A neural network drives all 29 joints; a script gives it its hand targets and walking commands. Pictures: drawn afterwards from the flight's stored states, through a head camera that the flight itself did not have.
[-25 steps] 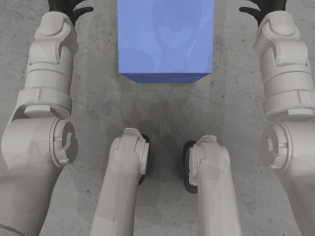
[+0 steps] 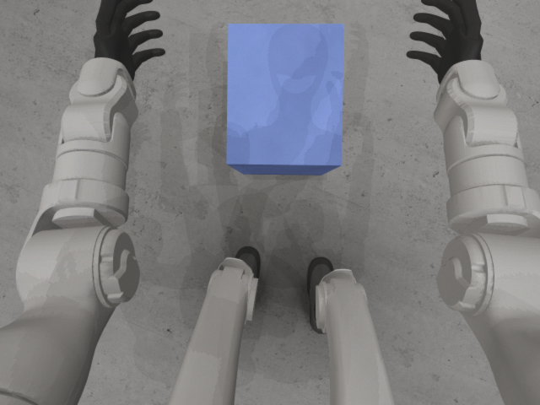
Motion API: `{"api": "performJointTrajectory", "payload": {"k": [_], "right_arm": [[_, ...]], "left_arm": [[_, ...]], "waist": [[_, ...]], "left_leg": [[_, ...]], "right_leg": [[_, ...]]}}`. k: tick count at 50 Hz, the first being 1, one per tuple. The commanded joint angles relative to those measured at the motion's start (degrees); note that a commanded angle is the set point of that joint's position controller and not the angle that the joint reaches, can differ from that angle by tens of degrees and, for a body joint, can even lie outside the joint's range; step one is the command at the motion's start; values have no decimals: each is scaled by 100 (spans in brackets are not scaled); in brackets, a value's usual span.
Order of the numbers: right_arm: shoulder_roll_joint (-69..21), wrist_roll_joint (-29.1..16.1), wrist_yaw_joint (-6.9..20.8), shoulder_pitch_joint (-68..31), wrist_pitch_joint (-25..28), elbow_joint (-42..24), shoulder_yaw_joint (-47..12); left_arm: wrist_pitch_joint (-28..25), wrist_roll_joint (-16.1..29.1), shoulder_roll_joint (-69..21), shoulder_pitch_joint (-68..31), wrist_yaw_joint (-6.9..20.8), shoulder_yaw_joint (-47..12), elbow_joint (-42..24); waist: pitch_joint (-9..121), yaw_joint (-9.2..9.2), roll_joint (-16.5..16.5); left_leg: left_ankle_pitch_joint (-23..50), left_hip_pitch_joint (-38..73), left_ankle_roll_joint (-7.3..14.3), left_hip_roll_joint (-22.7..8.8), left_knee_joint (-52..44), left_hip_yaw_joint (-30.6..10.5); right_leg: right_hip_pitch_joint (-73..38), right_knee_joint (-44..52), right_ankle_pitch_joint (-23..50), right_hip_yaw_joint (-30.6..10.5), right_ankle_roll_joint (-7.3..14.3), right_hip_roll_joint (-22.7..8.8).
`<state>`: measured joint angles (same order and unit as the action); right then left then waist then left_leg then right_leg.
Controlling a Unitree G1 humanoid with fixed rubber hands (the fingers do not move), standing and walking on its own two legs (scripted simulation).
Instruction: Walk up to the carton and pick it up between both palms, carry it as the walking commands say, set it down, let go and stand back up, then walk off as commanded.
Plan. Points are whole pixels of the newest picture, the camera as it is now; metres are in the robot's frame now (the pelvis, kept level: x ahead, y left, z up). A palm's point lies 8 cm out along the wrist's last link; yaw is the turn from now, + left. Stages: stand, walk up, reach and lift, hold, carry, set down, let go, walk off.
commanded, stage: set down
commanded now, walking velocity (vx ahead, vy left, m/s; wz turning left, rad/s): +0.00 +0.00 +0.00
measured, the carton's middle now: (283, 114) +0.56 +0.04 -0.46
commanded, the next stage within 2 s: let go in 0.20 s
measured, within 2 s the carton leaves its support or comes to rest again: neither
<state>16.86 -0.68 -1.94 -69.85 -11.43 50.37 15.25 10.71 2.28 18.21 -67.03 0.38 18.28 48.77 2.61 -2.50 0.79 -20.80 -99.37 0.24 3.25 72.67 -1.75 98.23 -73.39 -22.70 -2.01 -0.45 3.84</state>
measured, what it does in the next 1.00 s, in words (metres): rises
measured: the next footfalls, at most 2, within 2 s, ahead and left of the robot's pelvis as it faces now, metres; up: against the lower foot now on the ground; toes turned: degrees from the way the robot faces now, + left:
none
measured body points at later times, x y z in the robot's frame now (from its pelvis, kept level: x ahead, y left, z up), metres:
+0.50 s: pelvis +0.03 +0.00 +0.08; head +0.33 +0.01 +0.41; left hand +0.49 +0.24 -0.05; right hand +0.52 -0.18 -0.05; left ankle +0.08 +0.11 -0.58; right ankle +0.07 -0.11 -0.58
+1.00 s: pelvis +0.08 -0.01 +0.15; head +0.19 -0.01 +0.59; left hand +0.31 +0.23 +0.07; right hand +0.33 -0.23 +0.06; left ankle +0.08 +0.11 -0.58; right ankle +0.07 -0.11 -0.58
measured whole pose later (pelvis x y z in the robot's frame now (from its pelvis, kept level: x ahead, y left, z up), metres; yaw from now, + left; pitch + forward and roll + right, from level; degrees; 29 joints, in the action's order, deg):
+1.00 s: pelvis +0.08 -0.01 +0.15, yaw +0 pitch +15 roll +0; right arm 10.1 1.6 1.2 -0.1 -1.4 29.9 5.4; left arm 1.2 0.0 11.2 2.3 4.4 5.2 28.6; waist 1.9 -1.2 -0.2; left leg -14.3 -31.7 0.4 2.1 31.1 -2.8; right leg 30.7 -31.5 -15.5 -3.2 1.1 2.9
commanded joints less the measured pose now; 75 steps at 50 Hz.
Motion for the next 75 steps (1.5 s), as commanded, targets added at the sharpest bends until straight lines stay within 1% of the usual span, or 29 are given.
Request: {"api": "performJointTrajectory", "payload": {"k": [1,6,11,14,16,19,21,23,25,28,31,35,40,42,45,49,53,58,62,65,68,72,75], "right_arm": [[573,81,55,-1287,167,-602,88],[455,260,135,-1029,255,-572,163],[308,589,216,-939,368,-324,379],[267,734,216,-827,383,-295,442],[218,786,171,-632,384,-361,440],[73,838,21,-147,381,-707,387],[2,877,-63,381,371,-1108,338],[-15,891,-104,858,346,-1572,237],[-58,850,-102,1409,329,-1990,75],[-100,693,-53,2269,359,-2414,-96],[-205,470,29,3074,470,-2507,-310],[-280,373,122,4125,696,-2365,-490],[-291,322,209,5186,909,-2242,-624],[-298,284,238,5655,973,-2283,-691],[-255,238,276,6303,1052,-2419,-790],[-111,220,317,6989,1131,-2619,-875],[-59,135,399,7555,1121,-2929,-1013],[-103,61,526,8030,963,-3091,-1170],[-72,88,575,8011,747,-3115,-1198],[2,117,583,8021,605,-3124,-1190],[62,150,575,8073,497,-3136,-1182],[103,151,562,8136,413,-3178,-1178],[132,104,546,8163,405,-3182,-1195]], "left_arm": [[-159,-91,660,-1217,27,132,-601],[-233,-261,455,-961,85,266,-566],[-355,-543,187,-783,144,443,-362],[-367,-709,151,-649,155,546,-400],[-373,-791,180,-477,171,581,-486],[-416,-863,282,-45,243,490,-737],[-424,-882,317,436,284,333,-1068],[-392,-866,335,891,314,132,-1463],[-356,-820,296,1464,346,-52,-1811],[-376,-697,245,2347,403,-248,-2160],[-496,-546,166,3139,469,-385,-2193],[-730,-424,-32,4100,519,-620,-2074],[-916,-334,-124,5151,490,-824,-2017],[-962,-294,-149,5603,458,-916,-2113],[-1015,-260,-151,6244,416,-1051,-2324],[-1065,-203,-151,6978,372,-1229,-2633],[-1035,-214,-132,7560,362,-1329,-2899],[-880,-174,-75,7843,375,-1455,-3036],[-666,-181,-55,7763,403,-1511,-3042],[-502,-224,-64,7751,410,-1496,-3036],[-370,-257,-54,7789,406,-1468,-3026],[-271,-278,-10,7836,392,-1449,-3050],[-213,-261,10,7858,357,-1469,-3091]], "waist": [[6040,-104,5],[5713,-103,9],[5013,-118,93],[5016,-130,118],[5202,-131,120],[5785,-138,107],[6339,-133,70],[6646,-85,23],[6623,-24,-25],[6188,41,-82],[5411,16,-59],[4436,1,-99],[3192,22,-119],[2817,58,-107],[2334,114,-91],[1586,189,-68],[977,203,-5],[273,215,3],[-281,181,-44],[-554,181,-40],[-679,201,10],[-645,232,37],[-472,247,-2]], "left_leg": [[2449,4335,-183,-7,-859,242],[2662,4768,-183,-34,-1469,181],[2488,4822,-216,-55,-1886,108],[2537,4987,-239,-40,-2000,104],[2714,5180,-246,-23,-2028,120],[3163,5545,-247,2,-2017,164],[3619,5930,-223,7,-2010,165],[4015,6356,-184,-11,-2044,107],[4221,6738,-146,-50,-2130,9],[4257,7096,-95,-110,-2360,-92],[4112,7140,-53,-154,-2680,-131],[3741,7306,-45,-210,-3068,-147],[2912,7493,-70,-245,-3565,-124],[2618,7612,-80,-239,-3753,-97],[2363,7944,-100,-229,-4040,-39],[2185,8495,-135,-203,-4436,13],[2162,9004,-124,-176,-4778,10],[1820,9327,-64,-136,-5016,40],[1363,9468,-81,-120,-5093,97],[1290,9581,-78,-114,-5074,121],[1443,9677,-49,-96,-5051,110],[1798,9756,-3,-66,-5024,69],[2112,9800,-1,-54,-4974,31]], "right_leg": [[-2995,959,1861,290,-206,45],[-3313,1566,2044,223,-223,30],[-3249,1978,1810,246,-209,6],[-3470,2113,1845,249,-198,10],[-3744,2186,2031,234,-202,15],[-4406,2229,2654,176,-224,-4],[-4892,2210,3192,149,-224,-14],[-5138,2250,3519,141,-218,-6],[-5214,2380,3573,127,-210,6],[-5327,2675,3437,100,-193,9],[-5614,2991,3309,68,-193,-24],[-5901,3365,2940,17,-171,-72],[-6337,3846,2286,-12,-118,-158],[-6660,4011,2146,-13,-98,-180],[-7163,4258,2103,5,-87,-180],[-7743,4624,2076,42,-56,-179],[-8342,4995,2100,37,-40,-223],[-8752,5345,1888,-24,8,-298],[-8789,5420,1390,-60,6,-351],[-8783,5408,1254,-53,-14,-352],[-8856,5355,1438,-39,-48,-316],[-9041,5239,1927,-18,-76,-242],[-9165,5134,2303,1,-77,-197]]}}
